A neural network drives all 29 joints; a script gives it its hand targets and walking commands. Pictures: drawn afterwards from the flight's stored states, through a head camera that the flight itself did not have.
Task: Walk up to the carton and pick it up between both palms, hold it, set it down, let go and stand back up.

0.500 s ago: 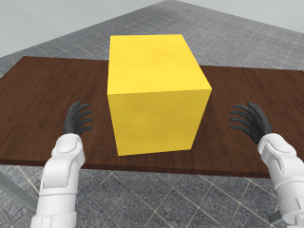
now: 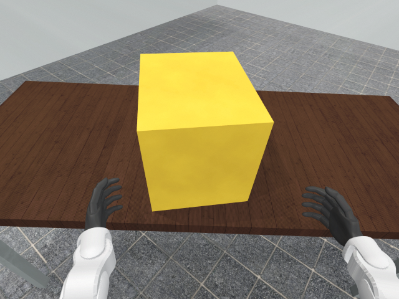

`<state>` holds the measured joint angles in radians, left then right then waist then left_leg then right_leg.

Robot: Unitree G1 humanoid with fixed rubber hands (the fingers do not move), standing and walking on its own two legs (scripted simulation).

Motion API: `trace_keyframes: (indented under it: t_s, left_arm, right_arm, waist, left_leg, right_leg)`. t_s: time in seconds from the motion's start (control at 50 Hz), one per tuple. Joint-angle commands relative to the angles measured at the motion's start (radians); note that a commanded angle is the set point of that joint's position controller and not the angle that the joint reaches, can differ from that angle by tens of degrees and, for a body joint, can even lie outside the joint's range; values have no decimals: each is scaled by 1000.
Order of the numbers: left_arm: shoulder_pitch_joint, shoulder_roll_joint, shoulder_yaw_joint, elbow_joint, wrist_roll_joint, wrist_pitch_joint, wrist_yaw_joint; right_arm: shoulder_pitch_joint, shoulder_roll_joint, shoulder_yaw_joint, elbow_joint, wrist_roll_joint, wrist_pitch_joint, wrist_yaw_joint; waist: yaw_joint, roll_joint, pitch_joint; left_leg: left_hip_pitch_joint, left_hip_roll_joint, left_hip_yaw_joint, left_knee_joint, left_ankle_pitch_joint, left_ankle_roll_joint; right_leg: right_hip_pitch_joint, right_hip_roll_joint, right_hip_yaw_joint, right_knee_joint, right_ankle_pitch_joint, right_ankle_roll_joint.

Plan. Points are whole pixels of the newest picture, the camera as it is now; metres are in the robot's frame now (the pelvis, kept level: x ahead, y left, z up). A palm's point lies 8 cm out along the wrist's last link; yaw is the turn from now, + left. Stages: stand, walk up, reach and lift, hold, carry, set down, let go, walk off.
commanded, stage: set down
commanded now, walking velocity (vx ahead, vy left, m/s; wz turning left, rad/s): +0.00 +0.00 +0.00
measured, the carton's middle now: (194, 128) +0.52 +0.04 +0.06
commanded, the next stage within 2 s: let go in 1.64 s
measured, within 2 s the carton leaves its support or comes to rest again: neither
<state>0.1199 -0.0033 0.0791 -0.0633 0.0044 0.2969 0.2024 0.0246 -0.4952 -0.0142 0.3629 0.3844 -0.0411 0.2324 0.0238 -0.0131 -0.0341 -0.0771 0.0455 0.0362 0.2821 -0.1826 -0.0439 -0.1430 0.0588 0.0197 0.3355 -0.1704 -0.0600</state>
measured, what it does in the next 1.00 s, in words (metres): stands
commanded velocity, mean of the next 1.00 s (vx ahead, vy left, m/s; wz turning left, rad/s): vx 0.00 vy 0.00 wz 0.00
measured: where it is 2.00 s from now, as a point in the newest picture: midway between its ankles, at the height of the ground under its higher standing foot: outside the picture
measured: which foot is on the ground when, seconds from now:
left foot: down 0.00-1.00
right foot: down 0.00-1.00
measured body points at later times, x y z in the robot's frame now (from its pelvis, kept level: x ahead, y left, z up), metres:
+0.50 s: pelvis +0.00 +0.01 +0.00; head +0.00 +0.02 +0.45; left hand +0.22 +0.21 +0.01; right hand +0.23 -0.25 +0.01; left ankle -0.02 +0.15 -0.75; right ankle +0.01 -0.08 -0.75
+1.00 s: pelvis +0.02 +0.02 +0.00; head +0.02 +0.04 +0.45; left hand +0.20 +0.24 -0.04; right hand +0.21 -0.23 -0.03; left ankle -0.02 +0.15 -0.75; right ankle +0.01 -0.08 -0.75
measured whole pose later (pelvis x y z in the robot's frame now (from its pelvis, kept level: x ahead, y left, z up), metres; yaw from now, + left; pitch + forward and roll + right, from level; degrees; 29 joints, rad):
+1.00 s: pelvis +0.02 +0.02 +0.00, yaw +0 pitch -1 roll +0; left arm 0.33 0.10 0.02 0.17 0.01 0.10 0.13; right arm 0.28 -0.35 -0.01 0.44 0.22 -0.15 0.19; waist 0.03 -0.02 0.01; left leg -0.05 0.02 0.03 0.30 -0.22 -0.01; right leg -0.09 0.04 0.02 0.30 -0.18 -0.03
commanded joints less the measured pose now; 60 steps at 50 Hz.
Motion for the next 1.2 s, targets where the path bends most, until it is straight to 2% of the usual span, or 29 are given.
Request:
trace_keyframes:
  t_s: [0.0, 0.16, 0.32, 0.5, 0.7, 0.82, 1.0, 1.08, 1.18]
  left_arm:
    - [-116, 28, -14, -163, 13, -76, 2]
    - [-48, 22, -36, -113, 22, -139, 6]
    - [-18, 57, -36, -71, 17, -170, -5]
    - [62, 87, -41, -32, 13, -190, -29]
    - [133, 116, -51, 16, 16, -208, -49]
    - [158, 142, -52, 49, 11, -218, -64]
    - [164, 162, -53, 137, 14, -213, -86]
    - [152, 182, -53, 142, 4, -220, -92]
    - [142, 194, -51, 200, 9, -215, -110]
  right_arm:
    - [-139, -204, -84, -118, 7, -56, 3]
    - [-52, -179, -75, -103, 6, -81, 15]
    - [-2, -146, -72, -126, -15, -84, 7]
    - [93, -104, -73, -127, -58, -91, -14]
    - [171, -62, -69, -71, -106, -114, -28]
    - [198, -37, -61, -60, -136, -129, -38]
    - [219, 5, -52, 17, -182, -131, -55]
    - [202, 23, -58, 4, -207, -142, -67]
    - [208, 54, -52, 46, -242, -141, -89]
  waist:
    - [6, -82, -111]
    - [6, -87, -59]
    - [12, -89, -55]
    - [10, -66, -37]
    - [9, -34, -32]
    - [9, -41, -33]
    - [3, -15, 11]
    - [8, -15, -5]
    - [-1, -13, 26]
  left_leg:
    - [7, -52, 4, -17, 129, 44]
    - [-13, -49, 6, -20, 85, 45]
    - [-44, -54, 12, -18, 64, 47]
    - [-12, -55, 12, -20, 117, 35]
    - [50, -50, 7, -5, 211, 20]
    - [57, -52, 9, 5, 247, 19]
    - [65, -47, 9, 7, 242, 13]
    - [67, -47, 10, 16, 252, 11]
    - [67, -48, 9, 19, 237, 11]
  right_leg:
    - [47, -40, 61, -61, 171, -5]
    - [21, -50, 67, -70, 95, -12]
    - [40, -62, 75, -60, 105, -4]
    - [55, -53, 51, -56, 195, -6]
    - [41, -39, 21, -68, 238, -12]
    - [52, -38, 14, -71, 268, -6]
    - [32, -41, 3, -84, 215, -9]
    - [32, -40, -5, -77, 216, -2]
    - [28, -45, -8, -81, 201, 5]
